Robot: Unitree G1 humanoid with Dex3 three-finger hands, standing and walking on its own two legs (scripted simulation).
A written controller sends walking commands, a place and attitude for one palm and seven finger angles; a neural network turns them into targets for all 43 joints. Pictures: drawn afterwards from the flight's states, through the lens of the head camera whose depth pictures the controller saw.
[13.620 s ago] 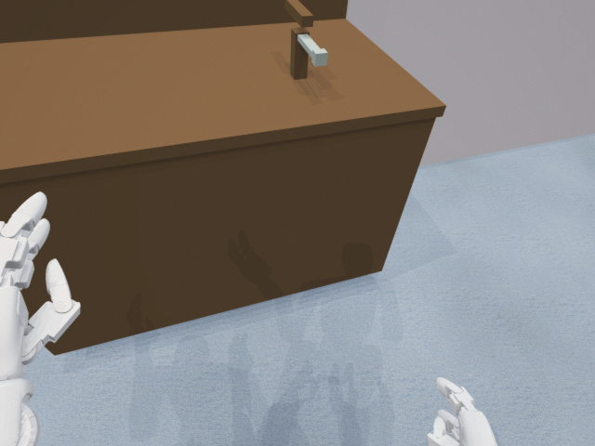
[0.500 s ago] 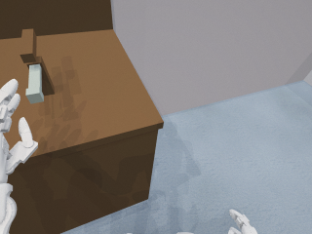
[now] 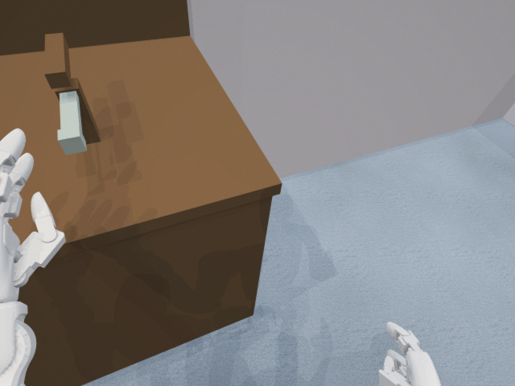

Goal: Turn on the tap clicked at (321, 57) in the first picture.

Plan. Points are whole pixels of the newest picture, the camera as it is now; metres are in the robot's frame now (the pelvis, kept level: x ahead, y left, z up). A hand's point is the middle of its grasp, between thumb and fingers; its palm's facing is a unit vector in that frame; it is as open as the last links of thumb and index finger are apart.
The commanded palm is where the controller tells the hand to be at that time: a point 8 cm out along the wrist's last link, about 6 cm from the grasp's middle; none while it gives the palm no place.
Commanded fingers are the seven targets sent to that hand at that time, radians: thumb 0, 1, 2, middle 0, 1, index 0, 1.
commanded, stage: come to a stop and stand still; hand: left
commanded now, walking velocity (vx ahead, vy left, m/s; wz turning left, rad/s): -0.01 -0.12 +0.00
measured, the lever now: (72, 140) +0.39 +0.31 +0.16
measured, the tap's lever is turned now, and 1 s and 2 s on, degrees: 0 0 0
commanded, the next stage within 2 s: none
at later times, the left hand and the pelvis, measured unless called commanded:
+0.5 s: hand (126, 210) +0.28 +0.19 +0.16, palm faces +0.30 -0.90 -0.30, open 7.4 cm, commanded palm +0.20 +0.26 +0.19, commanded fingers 0.00 0.90 0.90 -0.20 -0.30 -0.20 -0.30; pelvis +0.03 -0.02 +0.01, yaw -1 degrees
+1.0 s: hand (56, 206) +0.26 +0.26 +0.18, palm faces +0.36 -0.87 -0.33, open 7.4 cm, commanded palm +0.20 +0.30 +0.19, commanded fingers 0.00 0.90 0.90 -0.20 -0.30 -0.20 -0.30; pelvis +0.03 +0.02 +0.02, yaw -1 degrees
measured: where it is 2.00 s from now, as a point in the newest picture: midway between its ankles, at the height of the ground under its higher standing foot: outside the picture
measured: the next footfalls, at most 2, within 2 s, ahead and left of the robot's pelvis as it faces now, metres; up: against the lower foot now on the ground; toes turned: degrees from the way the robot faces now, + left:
right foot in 0.22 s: +0.07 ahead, -0.12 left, +0.00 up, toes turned +1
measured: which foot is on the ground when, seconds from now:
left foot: down 0.00-1.00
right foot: up 0.00-0.20, down 0.22-1.00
